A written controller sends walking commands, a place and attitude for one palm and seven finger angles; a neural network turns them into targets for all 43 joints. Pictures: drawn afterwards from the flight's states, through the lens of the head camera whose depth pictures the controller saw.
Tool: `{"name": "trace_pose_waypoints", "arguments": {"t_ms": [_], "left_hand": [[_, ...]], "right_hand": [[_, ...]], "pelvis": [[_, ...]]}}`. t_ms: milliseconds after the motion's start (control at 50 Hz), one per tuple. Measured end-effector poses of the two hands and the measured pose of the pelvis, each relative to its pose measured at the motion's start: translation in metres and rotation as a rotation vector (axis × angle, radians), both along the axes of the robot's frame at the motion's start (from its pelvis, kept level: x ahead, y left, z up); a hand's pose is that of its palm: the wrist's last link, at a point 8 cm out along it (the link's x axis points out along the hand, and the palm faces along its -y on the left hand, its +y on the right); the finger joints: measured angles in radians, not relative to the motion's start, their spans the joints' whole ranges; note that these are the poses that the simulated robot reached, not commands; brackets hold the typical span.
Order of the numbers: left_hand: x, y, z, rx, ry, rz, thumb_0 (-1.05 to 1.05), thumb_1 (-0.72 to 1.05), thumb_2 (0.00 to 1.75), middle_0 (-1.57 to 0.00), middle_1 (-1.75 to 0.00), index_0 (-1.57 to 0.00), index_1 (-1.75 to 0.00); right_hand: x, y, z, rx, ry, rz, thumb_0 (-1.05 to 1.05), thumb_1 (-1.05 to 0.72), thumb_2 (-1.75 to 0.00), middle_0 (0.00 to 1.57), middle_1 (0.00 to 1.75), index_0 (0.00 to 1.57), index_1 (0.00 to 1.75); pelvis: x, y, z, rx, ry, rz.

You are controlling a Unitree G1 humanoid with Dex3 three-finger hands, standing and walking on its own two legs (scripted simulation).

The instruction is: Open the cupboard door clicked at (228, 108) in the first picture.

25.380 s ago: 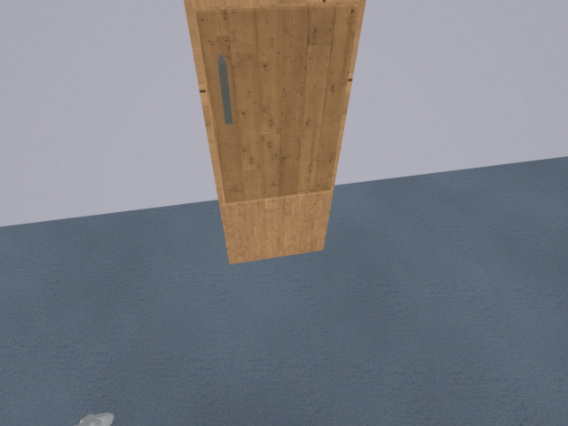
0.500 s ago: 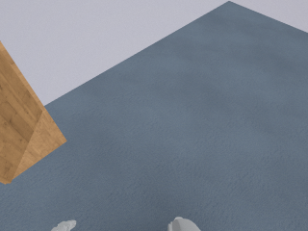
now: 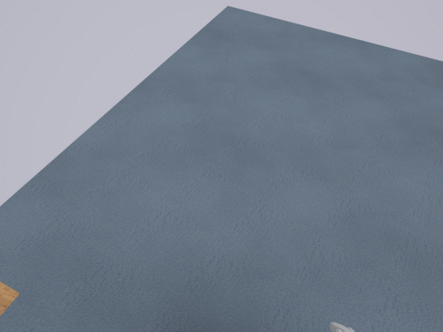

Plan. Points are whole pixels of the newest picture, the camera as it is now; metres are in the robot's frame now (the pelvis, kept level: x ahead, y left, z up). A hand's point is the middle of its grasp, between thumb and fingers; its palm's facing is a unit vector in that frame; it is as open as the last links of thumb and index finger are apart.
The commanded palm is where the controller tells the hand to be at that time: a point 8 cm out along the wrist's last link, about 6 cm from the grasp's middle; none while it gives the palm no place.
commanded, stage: walk to a spot facing it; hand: left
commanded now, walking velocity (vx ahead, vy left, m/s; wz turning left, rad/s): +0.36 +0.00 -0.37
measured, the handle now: out of the picture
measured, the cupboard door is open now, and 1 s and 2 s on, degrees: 43 43 43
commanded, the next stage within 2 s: turn to face it in 0.90 s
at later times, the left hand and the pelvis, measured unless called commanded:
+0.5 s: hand (171, 254) +0.30 +0.13 -0.16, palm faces -0.10 -0.98 -0.19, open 7.2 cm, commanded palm none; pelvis +0.21 -0.05 +0.01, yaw -7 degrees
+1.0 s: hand (210, 167) +0.57 +0.05 -0.16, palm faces -0.16 -0.97 -0.20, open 7.4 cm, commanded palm none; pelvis +0.44 -0.12 +0.00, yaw -12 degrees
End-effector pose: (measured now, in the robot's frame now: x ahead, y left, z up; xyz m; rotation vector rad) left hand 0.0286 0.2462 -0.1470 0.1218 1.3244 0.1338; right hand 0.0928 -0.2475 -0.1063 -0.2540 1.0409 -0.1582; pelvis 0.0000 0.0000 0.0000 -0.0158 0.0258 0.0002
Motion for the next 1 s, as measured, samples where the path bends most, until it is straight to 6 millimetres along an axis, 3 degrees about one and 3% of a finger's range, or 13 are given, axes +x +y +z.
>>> {"name": "trace_pose_waypoints", "arguments": {"t_ms": [80,160,240,300,360,440,580,640,680,740,840,920,1000], "left_hand": [[0.068,0.0,0.014,-0.003,-0.075,-0.038,0.01,0.91,0.9,-0.2,-0.3,-0.2,-0.3],[0.145,-0.015,0.029,-0.009,-0.168,-0.105,0.01,0.91,0.9,-0.2,-0.3,-0.2,-0.3],[0.221,-0.041,0.034,0.005,-0.227,-0.195,0.01,0.91,0.9,-0.2,-0.3,-0.2,-0.3],[0.268,-0.058,0.027,0.032,-0.301,-0.217,0.01,0.91,0.9,-0.2,-0.3,-0.2,-0.3],[0.28,-0.069,0.027,0.033,-0.282,-0.193,0.0,0.91,0.9,-0.2,-0.3,-0.2,-0.3],[0.274,-0.077,0.024,0.021,-0.171,-0.177,0.0,0.91,0.9,-0.2,-0.3,-0.2,-0.3],[0.275,-0.058,0.009,0.009,0.006,-0.124,0.0,0.93,0.9,-0.2,-0.3,-0.21,-0.3],[0.288,-0.049,-0.002,0.013,0.069,-0.129,0.0,0.92,0.9,-0.2,-0.3,-0.21,-0.3],[0.308,-0.048,0.0,0.022,0.084,-0.148,0.01,0.92,0.9,-0.2,-0.3,-0.2,-0.3],[0.354,-0.057,0.01,0.025,0.042,-0.162,0.01,0.91,0.9,-0.2,-0.3,-0.2,-0.3],[0.446,-0.092,0.028,0.012,-0.085,-0.217,0.01,0.91,0.9,-0.2,-0.3,-0.2,-0.3],[0.512,-0.124,0.021,0.029,-0.181,-0.262,0.01,0.91,0.9,-0.2,-0.3,-0.2,-0.3],[0.541,-0.146,0.02,0.026,-0.181,-0.23,0.0,0.91,0.9,-0.2,-0.3,-0.2,-0.3]], "right_hand": [[-0.019,0.007,0.003,0.017,0.124,-0.043,0.0,-0.9,-0.9,0.2,0.3,0.21,0.3],[-0.046,0.005,0.0,0.05,0.285,-0.115,0.01,-0.9,-0.9,0.2,0.3,0.21,0.3],[-0.066,-0.005,-0.012,0.088,0.407,-0.217,0.01,-0.9,-0.9,0.2,0.3,0.21,0.3],[-0.067,-0.02,-0.03,0.109,0.484,-0.266,0.01,-0.9,-0.9,0.2,0.3,0.21,0.3],[-0.035,-0.034,-0.032,0.103,0.483,-0.282,0.01,-0.9,-0.9,0.2,0.3,0.21,0.3],[0.046,-0.049,-0.019,0.081,0.345,-0.274,0.02,-0.91,-0.9,0.2,0.3,0.2,0.3],[0.194,-0.05,-0.004,0.06,0.104,-0.204,0.01,-0.91,-0.9,0.2,0.3,0.2,0.3],[0.236,-0.047,-0.011,0.044,0.037,-0.199,0.01,-0.9,-0.9,0.2,0.3,0.2,0.3],[0.248,-0.044,-0.01,0.054,0.033,-0.211,0.01,-0.9,-0.9,0.2,0.3,0.2,0.3],[0.247,-0.039,-0.01,0.077,0.099,-0.233,0.0,-0.91,-0.9,0.2,0.3,0.2,0.3],[0.228,-0.054,-0.016,0.107,0.276,-0.296,0.0,-0.93,-0.9,0.2,0.3,0.21,0.3],[0.222,-0.074,-0.035,0.14,0.387,-0.356,0.01,-0.92,-0.9,0.2,0.3,0.21,0.3],[0.253,-0.097,-0.035,0.131,0.431,-0.368,0.01,-0.91,-0.9,0.2,0.3,0.2,0.3]], "pelvis": [[0.03,-0.003,0.013,-0.006,0.01,-0.015],[0.061,-0.01,0.019,-0.013,0.017,-0.042],[0.1,-0.026,0.012,0.002,0.01,-0.076],[0.129,-0.044,-0.006,0.033,-0.001,-0.08],[0.152,-0.049,-0.003,0.008,-0.026,-0.085],[0.186,-0.054,0.01,0.008,-0.02,-0.108],[0.257,-0.048,0.01,-0.003,-0.014,-0.151],[0.289,-0.043,-0.001,-0.001,-0.013,-0.181],[0.306,-0.045,0.001,0.011,-0.016,-0.195],[0.33,-0.053,0.009,0.015,-0.01,-0.193],[0.371,-0.072,0.016,0.01,-0.008,-0.206],[0.41,-0.102,-0.001,0.041,-0.02,-0.215],[0.443,-0.116,0.0,0.009,-0.027,-0.202]]}}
